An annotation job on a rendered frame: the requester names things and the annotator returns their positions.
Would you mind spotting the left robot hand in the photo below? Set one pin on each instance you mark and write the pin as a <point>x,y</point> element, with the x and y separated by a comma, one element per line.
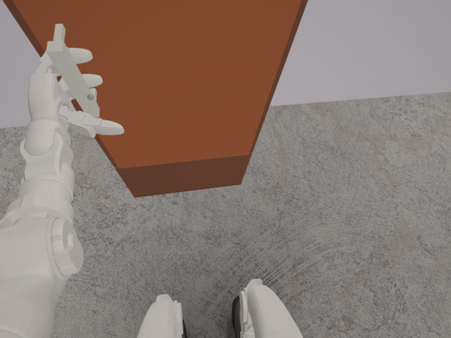
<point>47,96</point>

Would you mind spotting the right robot thigh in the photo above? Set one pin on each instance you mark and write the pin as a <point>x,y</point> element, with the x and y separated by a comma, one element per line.
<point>261,307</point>

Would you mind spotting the left robot thigh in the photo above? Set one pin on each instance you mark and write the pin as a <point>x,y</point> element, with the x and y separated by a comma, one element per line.
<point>163,320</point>

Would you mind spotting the robot thigh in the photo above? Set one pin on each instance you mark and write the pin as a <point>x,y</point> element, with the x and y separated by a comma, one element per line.
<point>261,307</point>
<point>163,320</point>

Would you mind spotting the cupboard door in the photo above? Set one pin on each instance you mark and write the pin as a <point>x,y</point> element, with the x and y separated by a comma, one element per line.
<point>187,79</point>

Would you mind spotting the left robot upper arm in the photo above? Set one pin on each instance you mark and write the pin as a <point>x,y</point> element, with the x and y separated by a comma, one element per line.
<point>36,260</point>

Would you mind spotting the left robot forearm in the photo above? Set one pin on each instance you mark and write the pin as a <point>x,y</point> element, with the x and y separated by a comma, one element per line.
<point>48,182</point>

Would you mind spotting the handle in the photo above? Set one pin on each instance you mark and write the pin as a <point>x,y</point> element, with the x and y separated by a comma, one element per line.
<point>64,63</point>

